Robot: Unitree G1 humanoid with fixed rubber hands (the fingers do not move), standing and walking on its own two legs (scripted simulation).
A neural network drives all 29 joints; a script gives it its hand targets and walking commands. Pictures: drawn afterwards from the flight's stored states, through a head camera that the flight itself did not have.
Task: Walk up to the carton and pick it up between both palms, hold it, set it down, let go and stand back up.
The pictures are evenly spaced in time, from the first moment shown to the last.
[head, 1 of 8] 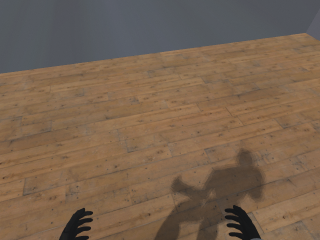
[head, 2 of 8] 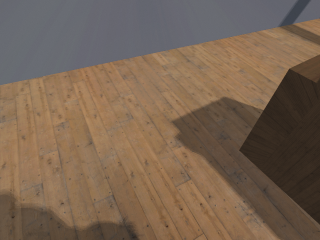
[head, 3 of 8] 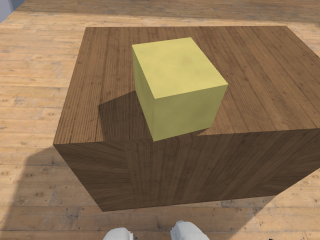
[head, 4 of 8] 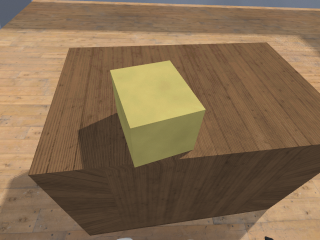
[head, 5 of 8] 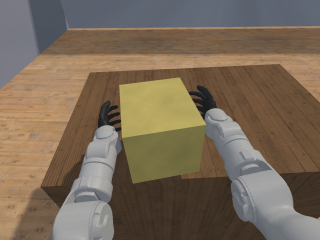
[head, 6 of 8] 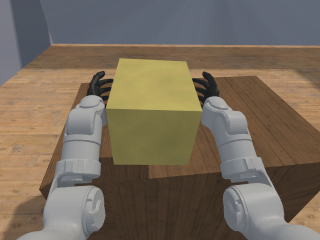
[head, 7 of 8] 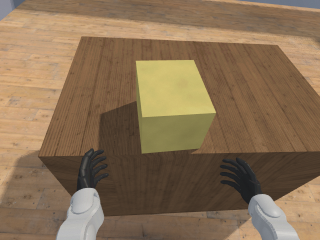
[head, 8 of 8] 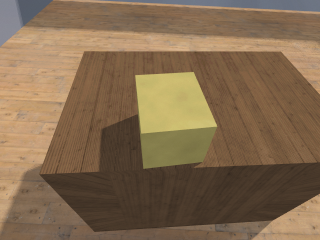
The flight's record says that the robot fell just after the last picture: no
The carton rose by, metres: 0.16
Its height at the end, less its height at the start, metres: +0.00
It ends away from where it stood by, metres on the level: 0.03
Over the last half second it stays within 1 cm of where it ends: yes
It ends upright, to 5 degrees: yes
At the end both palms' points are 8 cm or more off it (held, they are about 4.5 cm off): yes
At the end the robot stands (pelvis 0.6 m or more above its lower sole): yes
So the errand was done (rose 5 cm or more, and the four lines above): yes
